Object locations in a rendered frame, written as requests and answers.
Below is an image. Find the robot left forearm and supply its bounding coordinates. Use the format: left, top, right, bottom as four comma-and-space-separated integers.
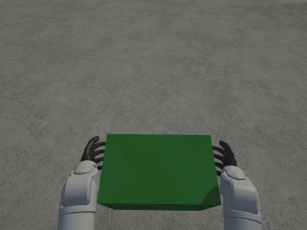
57, 160, 100, 230

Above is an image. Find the robot right forearm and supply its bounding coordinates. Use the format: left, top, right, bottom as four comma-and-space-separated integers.
219, 165, 262, 230

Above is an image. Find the carton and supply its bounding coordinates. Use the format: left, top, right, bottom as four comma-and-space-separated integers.
97, 134, 222, 211

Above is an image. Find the robot left hand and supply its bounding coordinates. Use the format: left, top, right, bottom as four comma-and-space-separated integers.
81, 136, 106, 171

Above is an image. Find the robot right hand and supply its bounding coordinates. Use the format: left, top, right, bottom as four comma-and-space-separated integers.
212, 140, 238, 177

